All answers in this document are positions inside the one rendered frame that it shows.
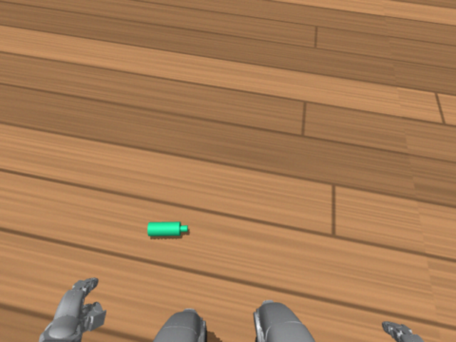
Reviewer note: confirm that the right robot hand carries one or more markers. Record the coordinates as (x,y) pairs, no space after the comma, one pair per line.
(400,333)

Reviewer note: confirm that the left robot arm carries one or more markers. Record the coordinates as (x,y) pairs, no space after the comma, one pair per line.
(63,329)

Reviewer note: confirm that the left robot hand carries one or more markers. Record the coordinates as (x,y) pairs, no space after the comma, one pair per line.
(92,316)

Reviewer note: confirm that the bottle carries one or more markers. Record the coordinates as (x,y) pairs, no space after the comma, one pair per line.
(165,229)

